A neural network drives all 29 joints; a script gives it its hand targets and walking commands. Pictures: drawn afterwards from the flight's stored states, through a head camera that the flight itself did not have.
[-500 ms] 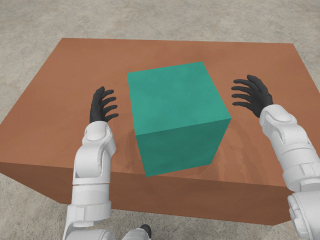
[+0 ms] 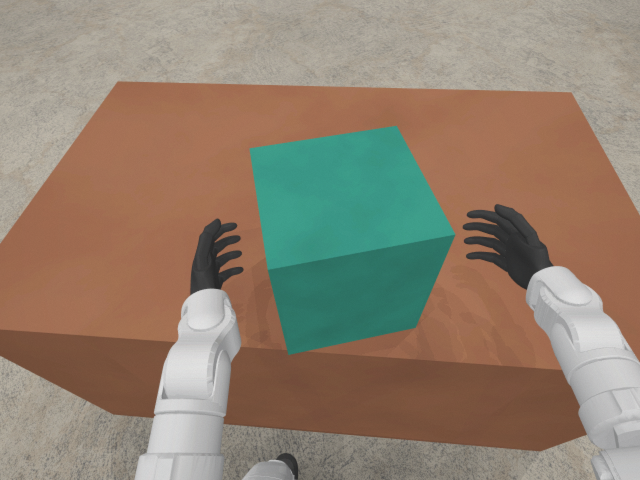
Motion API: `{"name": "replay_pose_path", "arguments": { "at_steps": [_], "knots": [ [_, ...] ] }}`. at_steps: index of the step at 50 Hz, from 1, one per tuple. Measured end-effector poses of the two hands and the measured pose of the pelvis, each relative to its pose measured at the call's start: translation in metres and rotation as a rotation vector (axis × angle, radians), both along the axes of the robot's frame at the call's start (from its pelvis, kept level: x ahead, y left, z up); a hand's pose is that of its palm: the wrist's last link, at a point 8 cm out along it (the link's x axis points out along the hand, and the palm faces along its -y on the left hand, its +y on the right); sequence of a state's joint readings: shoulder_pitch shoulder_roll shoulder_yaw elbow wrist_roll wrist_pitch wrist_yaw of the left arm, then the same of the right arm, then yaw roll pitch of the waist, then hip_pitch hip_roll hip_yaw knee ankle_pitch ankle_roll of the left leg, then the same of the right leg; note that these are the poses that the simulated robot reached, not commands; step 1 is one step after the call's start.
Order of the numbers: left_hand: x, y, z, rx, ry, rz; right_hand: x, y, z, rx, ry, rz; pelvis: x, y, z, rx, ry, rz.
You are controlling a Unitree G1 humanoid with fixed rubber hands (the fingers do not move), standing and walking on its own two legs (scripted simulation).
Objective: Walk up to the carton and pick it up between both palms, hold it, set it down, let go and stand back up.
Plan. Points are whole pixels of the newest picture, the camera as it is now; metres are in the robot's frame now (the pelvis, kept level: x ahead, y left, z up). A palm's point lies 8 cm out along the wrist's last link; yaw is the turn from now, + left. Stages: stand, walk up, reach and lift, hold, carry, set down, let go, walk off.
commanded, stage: set down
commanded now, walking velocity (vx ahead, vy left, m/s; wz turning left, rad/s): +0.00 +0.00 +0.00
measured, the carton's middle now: (339, 246) +0.42 +0.05 +0.00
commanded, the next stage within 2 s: none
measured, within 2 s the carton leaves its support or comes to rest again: neither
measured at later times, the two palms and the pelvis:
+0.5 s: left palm (216, 326) +0.26 +0.19 +0.03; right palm (541, 321) +0.32 -0.22 +0.01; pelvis +0.00 +0.00 +0.00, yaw +0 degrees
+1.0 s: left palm (223, 356) +0.24 +0.18 +0.00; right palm (553, 364) +0.28 -0.24 -0.02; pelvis +0.02 -0.01 +0.00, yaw +0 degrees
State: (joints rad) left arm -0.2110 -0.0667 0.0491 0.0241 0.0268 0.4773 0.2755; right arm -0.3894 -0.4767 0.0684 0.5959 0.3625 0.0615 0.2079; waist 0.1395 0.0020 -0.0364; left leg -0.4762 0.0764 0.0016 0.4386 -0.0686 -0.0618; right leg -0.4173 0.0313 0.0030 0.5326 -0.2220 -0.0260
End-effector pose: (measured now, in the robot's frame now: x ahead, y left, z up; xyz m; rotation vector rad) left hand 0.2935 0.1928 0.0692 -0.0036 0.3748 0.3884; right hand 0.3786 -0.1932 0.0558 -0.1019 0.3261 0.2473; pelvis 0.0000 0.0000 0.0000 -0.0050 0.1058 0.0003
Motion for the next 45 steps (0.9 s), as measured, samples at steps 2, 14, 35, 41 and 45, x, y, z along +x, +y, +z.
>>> {"name": "replay_pose_path", "arguments": {
  "at_steps": [2,14,35,41,45],
  "knots": [
    [-0.003,0.0,-0.004,-0.002,0.002,0.0,-0.006,-0.004,-0.007,-0.003,0.011,-0.004,0.001,0.0,0.0,0.0,-0.001,0.0],
    [-0.015,-0.003,-0.018,0.001,-0.038,-0.006,-0.035,-0.016,-0.03,-0.003,0.007,-0.014,0.003,-0.001,0.0,0.001,-0.001,0.0],
    [-0.037,-0.014,-0.05,-0.008,0.005,-0.023,-0.074,-0.027,-0.057,0.006,0.044,-0.03,0.005,-0.002,0.001,0.003,-0.028,0.001],
    [-0.045,-0.014,-0.057,-0.002,0.013,0.002,-0.086,-0.035,-0.067,0.003,0.064,-0.045,0.013,-0.005,0.002,0.007,-0.035,0.001],
    [-0.048,-0.015,-0.062,-0.006,0.016,-0.001,-0.089,-0.04,-0.07,-0.002,0.055,-0.064,0.018,-0.007,0.002,0.009,-0.043,0.001]
  ]
}}
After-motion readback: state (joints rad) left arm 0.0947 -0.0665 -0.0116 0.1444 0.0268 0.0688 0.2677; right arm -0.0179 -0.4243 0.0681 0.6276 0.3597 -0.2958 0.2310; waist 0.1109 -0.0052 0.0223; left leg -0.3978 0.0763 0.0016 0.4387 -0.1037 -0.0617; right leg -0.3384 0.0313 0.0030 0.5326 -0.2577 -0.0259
